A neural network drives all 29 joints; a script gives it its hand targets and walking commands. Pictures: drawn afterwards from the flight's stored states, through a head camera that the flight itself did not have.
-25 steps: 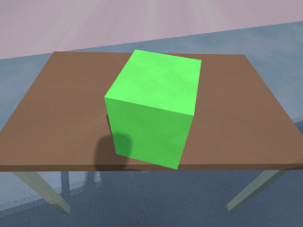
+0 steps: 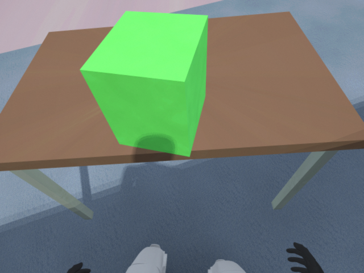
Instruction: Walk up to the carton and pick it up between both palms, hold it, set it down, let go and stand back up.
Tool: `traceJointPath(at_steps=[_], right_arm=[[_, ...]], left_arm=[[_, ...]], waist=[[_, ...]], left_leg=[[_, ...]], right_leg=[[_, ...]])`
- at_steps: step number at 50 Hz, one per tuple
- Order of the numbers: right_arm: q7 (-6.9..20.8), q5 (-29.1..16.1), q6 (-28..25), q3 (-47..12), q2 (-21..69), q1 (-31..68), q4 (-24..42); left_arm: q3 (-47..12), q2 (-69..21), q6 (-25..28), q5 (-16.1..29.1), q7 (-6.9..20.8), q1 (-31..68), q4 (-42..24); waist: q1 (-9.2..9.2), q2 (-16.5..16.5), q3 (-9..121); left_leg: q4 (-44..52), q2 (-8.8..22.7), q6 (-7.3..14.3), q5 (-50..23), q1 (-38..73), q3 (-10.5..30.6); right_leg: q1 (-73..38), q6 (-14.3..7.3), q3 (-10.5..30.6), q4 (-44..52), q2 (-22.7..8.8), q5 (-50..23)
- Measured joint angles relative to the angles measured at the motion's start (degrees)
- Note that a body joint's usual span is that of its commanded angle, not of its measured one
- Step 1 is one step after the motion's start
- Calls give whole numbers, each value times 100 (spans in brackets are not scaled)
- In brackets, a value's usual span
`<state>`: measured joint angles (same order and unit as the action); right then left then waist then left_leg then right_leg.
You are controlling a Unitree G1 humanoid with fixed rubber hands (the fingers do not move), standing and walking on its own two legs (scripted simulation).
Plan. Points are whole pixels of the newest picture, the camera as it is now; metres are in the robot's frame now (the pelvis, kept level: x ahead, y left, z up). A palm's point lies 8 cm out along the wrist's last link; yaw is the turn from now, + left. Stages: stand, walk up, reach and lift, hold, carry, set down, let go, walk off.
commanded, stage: walk up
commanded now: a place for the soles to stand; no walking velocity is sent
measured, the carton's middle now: (159, 86) +0.54 +0.06 +0.08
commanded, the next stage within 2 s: none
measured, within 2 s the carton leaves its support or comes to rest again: neither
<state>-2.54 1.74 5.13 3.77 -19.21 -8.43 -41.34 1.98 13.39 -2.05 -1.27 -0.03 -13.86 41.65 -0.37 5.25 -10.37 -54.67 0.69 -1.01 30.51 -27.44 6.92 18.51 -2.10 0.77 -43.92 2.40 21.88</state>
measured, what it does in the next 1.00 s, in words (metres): steps on the spot: left foot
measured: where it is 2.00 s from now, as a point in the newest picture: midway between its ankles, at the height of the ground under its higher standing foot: outside the picture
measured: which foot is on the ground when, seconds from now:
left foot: up 0.00-0.32, down 0.34-1.00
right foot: down 0.00-1.00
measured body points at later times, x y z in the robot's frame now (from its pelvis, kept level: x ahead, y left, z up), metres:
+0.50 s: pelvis -0.03 +0.02 +0.02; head -0.04 +0.03 +0.47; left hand -0.01 +0.28 -0.12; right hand +0.02 -0.24 -0.12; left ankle -0.04 +0.13 -0.71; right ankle -0.01 -0.10 -0.70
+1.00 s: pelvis +0.00 +0.04 +0.01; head +0.00 +0.04 +0.46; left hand +0.06 +0.29 -0.11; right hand +0.06 -0.22 -0.12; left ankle -0.04 +0.13 -0.71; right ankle +0.00 -0.09 -0.71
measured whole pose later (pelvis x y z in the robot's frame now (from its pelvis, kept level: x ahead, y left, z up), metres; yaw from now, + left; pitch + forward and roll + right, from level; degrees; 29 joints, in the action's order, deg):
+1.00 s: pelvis +0.00 +0.04 +0.01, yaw +1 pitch -2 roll +0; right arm 0.4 0.8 1.2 1.0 -14.4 -19.0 -44.5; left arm 1.0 12.7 0.6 -1.4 -1.3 -20.9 41.1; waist 0.7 0.5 -2.1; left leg -35.3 -1.1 2.0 22.6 -10.9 -2.4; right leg 15.0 1.0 2.4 -36.1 -0.2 19.3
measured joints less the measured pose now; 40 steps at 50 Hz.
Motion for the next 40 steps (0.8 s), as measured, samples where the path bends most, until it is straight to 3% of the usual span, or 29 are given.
traceJointPath(at_steps=[2, 5, 12, 15, 19, 23, 26, 29, 33, 40], right_arm=[[12, -32, -16, -15, 39, -65, -78], [49, -30, -63, -43, 105, -225, -205], [165, 17, 48, -7, 269, -695, -524], [241, 4, -5, 26, 385, -829, -606], [318, 9, -241, 24, 609, -928, -673], [290, -64, -382, -38, 730, -1112, -732], [255, -52, -383, -106, 780, -1190, -740], [286, -85, -362, -153, 697, -1157, -745], [295, -21, -327, -201, 598, -1198, -641], [295, -98, -534, -258, 633, -1185, -531]], left_arm=[[-59, -125, 20, -89, -38, -136, -44], [-125, -247, 99, -154, -100, -272, -133], [-158, -419, 262, -184, -186, -507, -240], [-117, -385, 229, -180, -187, -626, -236], [-22, -159, 99, -77, -128, -787, -109], [83, 14, -8, -4, -63, -1027, 27], [134, 92, 90, 2, -45, -1147, 87], [123, -5, 234, -55, -68, -1097, 142], [32, -103, 301, -73, -81, -1057, 78], [-14, -21, 188, -26, -71, -971, 77]], waist=[[-31, -4, 129], [-20, -21, 247], [-5, -52, 474], [-5, -129, 554], [22, -481, 629], [139, -659, 884], [130, -764, 958], [120, -552, 844], [80, -306, 918], [113, -511, 999]], left_leg=[[-484, -233, 11, -17, -15, 72], [-624, -343, -53, -236, 196, 79], [499, -109, -227, -85, 1030, -72], [1195, -5, -130, -43, 1291, -251], [2021, -128, 80, -1301, 1544, -496], [2002, -176, 235, -1111, 1457, -587], [2050, -199, 186, -1129, 1470, -708], [1870, -83, 162, -1023, 1461, -695], [1772, -27, 180, -954, 1393, -664], [2150, -246, 324, -1050, 1564, -862]], right_leg=[[-37, -5, 17, 312, -10, -216], [-149, -37, -36, 748, -6, -504], [-358, -44, -295, 1134, -52, -735], [-361, 4, -397, 1129, -119, -747], [-213, 123, -320, 881, -327, -656], [63, 219, -81, 138, -265, 256], [-49, 199, -27, 314, -291, 242], [-350, 167, -114, 982, -197, -705], [-367, 158, -147, 1032, -145, -558], [-285, 262, 102, 948, -330, -444]])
